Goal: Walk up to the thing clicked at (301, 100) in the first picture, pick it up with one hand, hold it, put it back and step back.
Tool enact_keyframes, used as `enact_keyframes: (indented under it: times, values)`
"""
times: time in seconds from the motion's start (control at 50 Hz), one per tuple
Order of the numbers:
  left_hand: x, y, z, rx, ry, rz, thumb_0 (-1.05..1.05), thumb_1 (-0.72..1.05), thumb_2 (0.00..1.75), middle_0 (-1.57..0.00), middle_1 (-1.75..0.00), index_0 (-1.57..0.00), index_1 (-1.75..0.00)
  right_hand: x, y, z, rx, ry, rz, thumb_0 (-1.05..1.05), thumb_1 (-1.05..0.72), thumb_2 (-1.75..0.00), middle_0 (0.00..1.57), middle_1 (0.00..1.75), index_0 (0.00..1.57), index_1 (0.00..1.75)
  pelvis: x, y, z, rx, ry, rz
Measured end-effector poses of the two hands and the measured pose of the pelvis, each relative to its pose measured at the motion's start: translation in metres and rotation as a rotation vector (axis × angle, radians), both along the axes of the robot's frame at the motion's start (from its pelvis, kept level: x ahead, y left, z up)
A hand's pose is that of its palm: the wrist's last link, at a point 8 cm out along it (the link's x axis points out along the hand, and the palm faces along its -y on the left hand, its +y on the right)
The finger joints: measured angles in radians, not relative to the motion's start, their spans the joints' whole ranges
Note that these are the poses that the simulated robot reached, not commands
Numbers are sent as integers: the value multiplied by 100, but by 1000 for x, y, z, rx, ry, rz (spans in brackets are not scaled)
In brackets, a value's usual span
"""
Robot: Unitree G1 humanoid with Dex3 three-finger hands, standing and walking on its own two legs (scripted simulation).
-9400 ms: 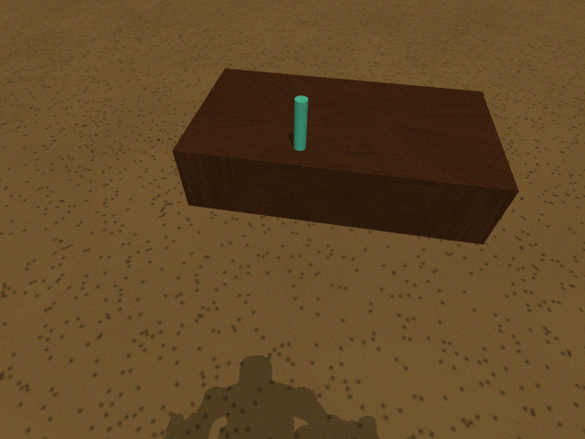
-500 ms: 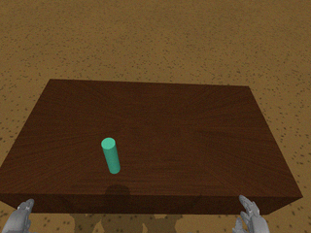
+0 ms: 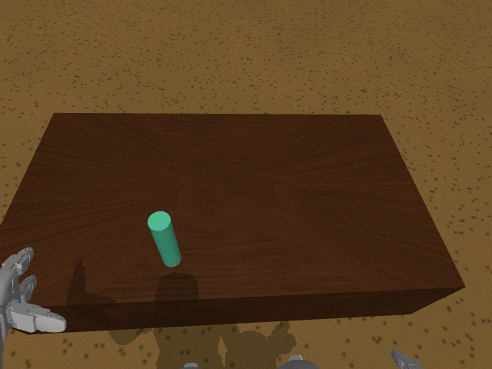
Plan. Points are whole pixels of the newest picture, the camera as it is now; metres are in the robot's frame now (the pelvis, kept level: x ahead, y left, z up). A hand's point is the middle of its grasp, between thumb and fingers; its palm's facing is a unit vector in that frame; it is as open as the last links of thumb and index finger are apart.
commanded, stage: go down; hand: left
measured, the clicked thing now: (166, 241) +0.47 +0.19 -0.27
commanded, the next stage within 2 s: none
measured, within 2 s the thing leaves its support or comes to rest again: neither
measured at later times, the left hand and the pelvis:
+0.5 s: hand (35, 251) +0.33 +0.35 -0.02, palm faces +0.21 -0.97 -0.14, open 17.4 cm; pelvis -0.02 -0.01 -0.02, yaw +0 degrees
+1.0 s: hand (27, 237) +0.35 +0.37 -0.01, palm faces +0.21 -0.97 -0.10, open 17.4 cm; pelvis -0.01 +0.00 -0.02, yaw +0 degrees
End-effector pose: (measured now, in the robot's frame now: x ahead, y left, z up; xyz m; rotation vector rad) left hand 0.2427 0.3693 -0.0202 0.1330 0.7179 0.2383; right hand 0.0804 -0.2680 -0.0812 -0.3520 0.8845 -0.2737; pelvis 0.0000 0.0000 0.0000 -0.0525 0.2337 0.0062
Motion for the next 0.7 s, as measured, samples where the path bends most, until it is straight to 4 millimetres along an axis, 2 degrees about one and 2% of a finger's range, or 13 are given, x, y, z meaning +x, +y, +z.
enact_keyframes:
  times: [0.1, 0.2, 0.3, 0.54, 0.7]
  values:
    - [4, 9, 4, 25, -72, 19, -1, -57, 6, -8, -3, -6, -5, -4, -1, -6, -1, 36, 25, 1, -92, -91, 21, 30, 21, 30, -6, -4, -4, 4, 3, 4]
    - [23, 21, 15, 23, -165, 30, -1, -55, 7, -7, -3, -5, -5, -7, -7, -9, -18, 62, 57, 1, -91, -91, 21, 30, 21, 30, -15, -10, -8, 4, 12, 14]
    - [41, 24, 22, -3, -185, 0, -1, -53, 7, -6, -2, -5, -4, -14, -14, -10, -32, 81, 56, 1, -90, -90, 21, 30, 21, 30, -19, -13, -10, 2, 32, 12]
    - [62, 32, 17, -16, -253, 4, -1, -51, 4, -7, -2, -6, -3, -40, -21, -19, -43, 197, 36, 1, -90, -90, 21, 30, 21, 30, -20, -14, -16, 5, 75, 1]
    - [77, 40, 25, -21, -300, -8, -1, -47, 4, -7, -1, -5, -2, -38, -18, -18, -59, 223, 28, 1, -90, -90, 21, 30, 21, 30, -13, -11, -17, -4, 93, 2]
